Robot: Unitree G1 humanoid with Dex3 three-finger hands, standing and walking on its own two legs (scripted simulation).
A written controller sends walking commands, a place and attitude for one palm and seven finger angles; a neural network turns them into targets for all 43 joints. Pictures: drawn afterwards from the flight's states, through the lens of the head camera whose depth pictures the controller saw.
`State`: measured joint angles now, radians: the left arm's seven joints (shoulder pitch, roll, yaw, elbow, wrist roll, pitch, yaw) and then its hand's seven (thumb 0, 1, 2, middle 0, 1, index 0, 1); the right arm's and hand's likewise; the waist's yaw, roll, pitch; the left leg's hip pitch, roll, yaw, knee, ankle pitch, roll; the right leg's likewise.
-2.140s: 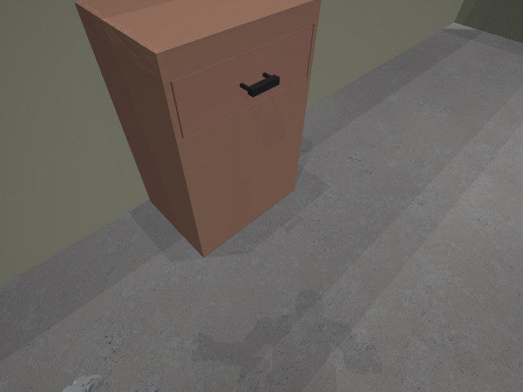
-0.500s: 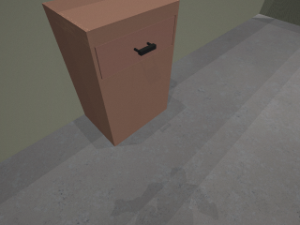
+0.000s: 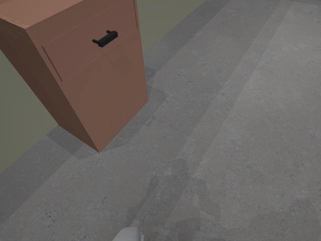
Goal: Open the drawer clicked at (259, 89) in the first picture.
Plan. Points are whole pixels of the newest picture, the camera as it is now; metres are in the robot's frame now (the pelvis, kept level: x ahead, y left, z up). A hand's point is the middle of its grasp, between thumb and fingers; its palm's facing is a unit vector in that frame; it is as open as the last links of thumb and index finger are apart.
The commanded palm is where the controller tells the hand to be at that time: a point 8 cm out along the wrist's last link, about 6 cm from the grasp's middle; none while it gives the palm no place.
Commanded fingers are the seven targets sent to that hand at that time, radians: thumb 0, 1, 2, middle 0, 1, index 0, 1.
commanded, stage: walk around to get in front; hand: left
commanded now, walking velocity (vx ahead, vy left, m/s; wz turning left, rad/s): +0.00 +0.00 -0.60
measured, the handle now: (104, 37) +0.95 +0.36 -0.03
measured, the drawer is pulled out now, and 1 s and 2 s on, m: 0.00 0.00 0.00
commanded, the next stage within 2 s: none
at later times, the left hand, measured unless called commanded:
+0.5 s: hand out of the picture +0.12 +0.24 -0.16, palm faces -0.26 -0.94 -0.22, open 7.4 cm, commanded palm none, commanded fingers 0.00 0.90 0.90 -0.20 -0.30 -0.20 -0.30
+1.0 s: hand (118, 232) +0.16 +0.15 -0.17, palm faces -0.56 -0.80 -0.21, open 7.4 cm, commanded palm none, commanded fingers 0.00 0.90 0.90 -0.20 -0.30 -0.20 -0.30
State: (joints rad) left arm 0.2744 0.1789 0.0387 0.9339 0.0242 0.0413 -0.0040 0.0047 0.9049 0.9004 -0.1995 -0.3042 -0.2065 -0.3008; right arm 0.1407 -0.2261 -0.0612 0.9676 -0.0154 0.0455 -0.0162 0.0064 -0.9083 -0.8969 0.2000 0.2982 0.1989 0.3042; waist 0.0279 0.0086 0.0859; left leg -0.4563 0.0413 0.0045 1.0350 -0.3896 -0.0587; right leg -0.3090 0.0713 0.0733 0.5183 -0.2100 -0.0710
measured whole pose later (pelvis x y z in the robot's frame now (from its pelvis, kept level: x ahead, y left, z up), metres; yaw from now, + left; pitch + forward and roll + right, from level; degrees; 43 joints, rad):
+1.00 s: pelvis -0.04 +0.04 -0.01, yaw -36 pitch +0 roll -1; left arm 0.17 0.23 0.06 0.89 0.03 0.07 -0.01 0.01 0.90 0.90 -0.20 -0.30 -0.21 -0.30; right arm 0.21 -0.23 -0.05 0.89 -0.01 0.02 -0.02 0.00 -0.91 -0.90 0.20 0.30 0.20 0.30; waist -0.02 -0.02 0.06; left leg -0.33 0.06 0.07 0.66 -0.35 -0.06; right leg -0.33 0.05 0.12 0.58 -0.25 0.01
